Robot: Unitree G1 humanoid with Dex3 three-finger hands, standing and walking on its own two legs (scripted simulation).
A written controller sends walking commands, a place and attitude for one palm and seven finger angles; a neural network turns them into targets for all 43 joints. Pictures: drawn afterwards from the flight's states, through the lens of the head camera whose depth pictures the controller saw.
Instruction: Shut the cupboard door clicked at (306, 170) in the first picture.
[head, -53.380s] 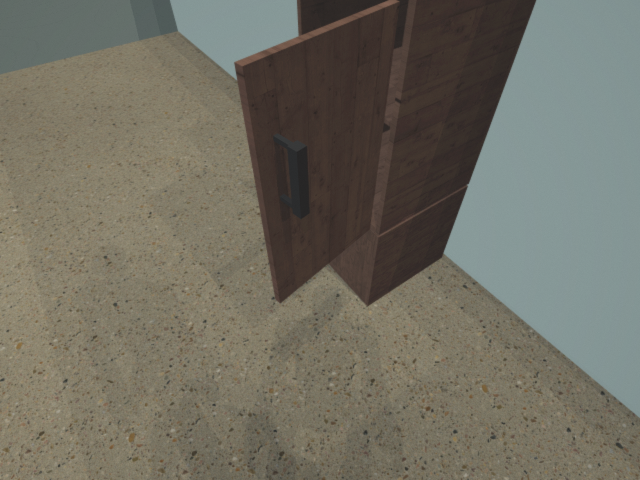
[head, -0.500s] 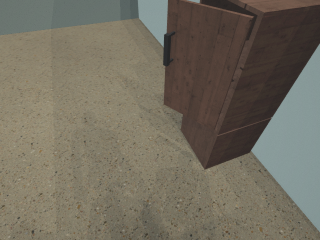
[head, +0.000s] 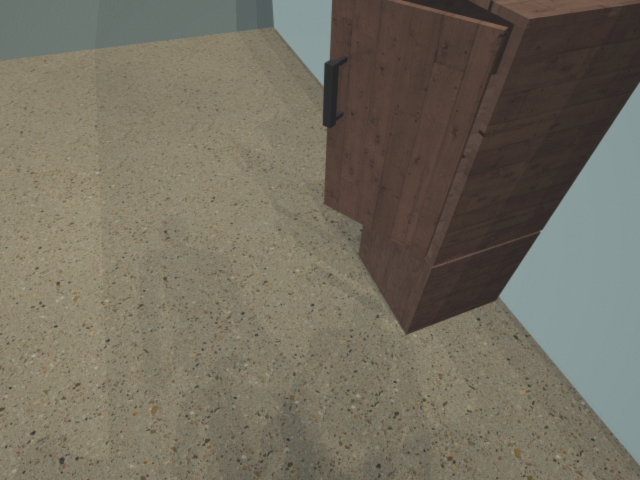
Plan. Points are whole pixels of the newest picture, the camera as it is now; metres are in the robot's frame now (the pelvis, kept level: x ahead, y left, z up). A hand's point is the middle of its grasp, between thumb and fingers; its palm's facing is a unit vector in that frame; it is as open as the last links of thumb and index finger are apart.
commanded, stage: look to check the result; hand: left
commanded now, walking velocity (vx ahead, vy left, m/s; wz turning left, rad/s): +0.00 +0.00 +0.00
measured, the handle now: (335, 92) +0.90 +0.01 +0.04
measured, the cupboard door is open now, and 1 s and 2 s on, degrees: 31 31 31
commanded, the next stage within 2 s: walk to a spot facing it in 0.34 s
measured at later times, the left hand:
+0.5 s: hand out of the picture +0.04 +0.20 -0.17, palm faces +0.01 -0.97 -0.25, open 7.4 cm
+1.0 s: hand out of the picture +0.01 +0.22 -0.19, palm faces +0.27 -0.94 -0.23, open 7.4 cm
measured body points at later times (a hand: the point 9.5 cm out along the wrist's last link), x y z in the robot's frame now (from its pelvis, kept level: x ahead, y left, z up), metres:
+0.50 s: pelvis +0.01 -0.01 +0.00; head +0.02 -0.01 +0.45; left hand +0.04 +0.25 -0.15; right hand +0.06 -0.27 -0.15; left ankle +0.03 +0.09 -0.74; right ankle +0.00 -0.13 -0.74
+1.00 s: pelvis +0.00 +0.01 -0.01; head +0.05 +0.05 +0.44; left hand +0.00 +0.27 -0.17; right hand +0.10 -0.21 -0.15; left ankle +0.02 +0.10 -0.74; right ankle +0.00 -0.14 -0.67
